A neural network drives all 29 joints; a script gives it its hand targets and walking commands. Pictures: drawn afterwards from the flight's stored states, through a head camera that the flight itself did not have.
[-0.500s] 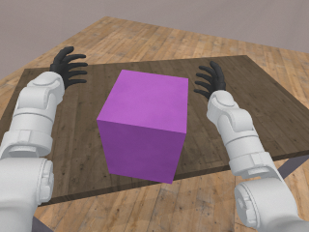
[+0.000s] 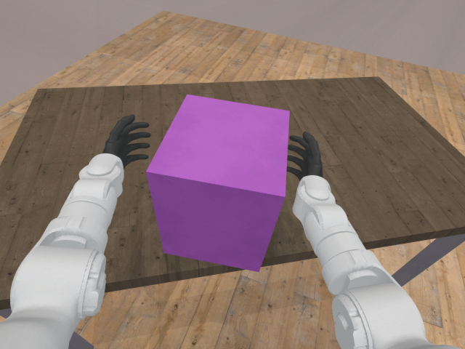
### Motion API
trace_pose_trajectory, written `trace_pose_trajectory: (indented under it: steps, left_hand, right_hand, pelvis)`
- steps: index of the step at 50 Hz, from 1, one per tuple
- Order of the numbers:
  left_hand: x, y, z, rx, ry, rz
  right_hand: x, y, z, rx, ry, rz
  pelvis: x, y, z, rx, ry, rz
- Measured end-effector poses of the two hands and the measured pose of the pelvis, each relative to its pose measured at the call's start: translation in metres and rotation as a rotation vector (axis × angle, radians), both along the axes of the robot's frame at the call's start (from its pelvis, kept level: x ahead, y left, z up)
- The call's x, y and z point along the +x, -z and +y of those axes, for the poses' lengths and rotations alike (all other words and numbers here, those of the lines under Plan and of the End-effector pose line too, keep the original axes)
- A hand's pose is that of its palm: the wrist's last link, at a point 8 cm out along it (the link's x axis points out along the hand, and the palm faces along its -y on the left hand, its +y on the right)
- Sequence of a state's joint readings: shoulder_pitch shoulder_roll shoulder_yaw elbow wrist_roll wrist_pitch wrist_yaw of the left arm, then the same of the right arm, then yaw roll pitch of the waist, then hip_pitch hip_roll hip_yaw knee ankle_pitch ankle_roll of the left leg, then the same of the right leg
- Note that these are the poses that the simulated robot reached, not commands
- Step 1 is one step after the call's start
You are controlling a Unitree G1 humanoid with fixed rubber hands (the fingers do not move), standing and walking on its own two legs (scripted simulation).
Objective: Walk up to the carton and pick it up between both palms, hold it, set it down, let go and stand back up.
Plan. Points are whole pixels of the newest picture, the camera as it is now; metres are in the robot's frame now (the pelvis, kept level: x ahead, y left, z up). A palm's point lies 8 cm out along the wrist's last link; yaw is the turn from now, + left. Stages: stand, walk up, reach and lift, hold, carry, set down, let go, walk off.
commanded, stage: reach and lift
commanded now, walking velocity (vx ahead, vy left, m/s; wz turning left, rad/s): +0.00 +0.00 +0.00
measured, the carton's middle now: (223, 185) +0.42 -0.02 +0.04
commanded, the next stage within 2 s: none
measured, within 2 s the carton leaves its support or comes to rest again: neither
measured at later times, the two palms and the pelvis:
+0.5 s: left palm (131, 160) +0.45 +0.15 +0.10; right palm (306, 178) +0.39 -0.16 +0.09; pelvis +0.00 +0.01 +0.00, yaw -1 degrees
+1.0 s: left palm (139, 163) +0.44 +0.14 +0.10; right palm (299, 185) +0.38 -0.15 +0.09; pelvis +0.01 +0.01 +0.01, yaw -1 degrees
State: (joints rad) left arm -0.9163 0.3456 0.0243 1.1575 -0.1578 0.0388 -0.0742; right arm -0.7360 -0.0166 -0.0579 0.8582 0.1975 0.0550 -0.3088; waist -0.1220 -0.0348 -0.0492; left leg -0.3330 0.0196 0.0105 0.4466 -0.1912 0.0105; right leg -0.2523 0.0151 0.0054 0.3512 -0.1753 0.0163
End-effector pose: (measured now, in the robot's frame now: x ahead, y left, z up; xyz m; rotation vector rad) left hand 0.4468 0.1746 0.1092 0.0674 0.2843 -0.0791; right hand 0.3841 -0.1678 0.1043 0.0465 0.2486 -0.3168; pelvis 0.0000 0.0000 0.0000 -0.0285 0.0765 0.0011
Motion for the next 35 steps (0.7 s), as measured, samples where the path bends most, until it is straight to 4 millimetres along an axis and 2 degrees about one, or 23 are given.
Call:
trace_pose_trajectory:
  steps: [12,19,35]
  left_hand:
    - [0.006,0.008,-0.012,-0.010,0.014,-0.024]
    - [0.004,0.011,-0.014,-0.007,0.018,-0.017]
    - [-0.003,0.013,-0.032,-0.034,0.027,-0.029]
  right_hand:
    - [0.004,0.010,0.000,-0.004,0.015,-0.005]
    - [0.004,0.010,0.001,-0.001,0.027,-0.004]
    - [0.002,0.010,0.008,0.007,0.032,-0.006]
  pelvis:
    - [-0.001,0.005,0.003,-0.007,0.001,0.063]
    - [-0.002,0.005,0.005,-0.008,0.005,0.067]
    - [-0.002,0.003,0.004,-0.003,0.014,0.056]
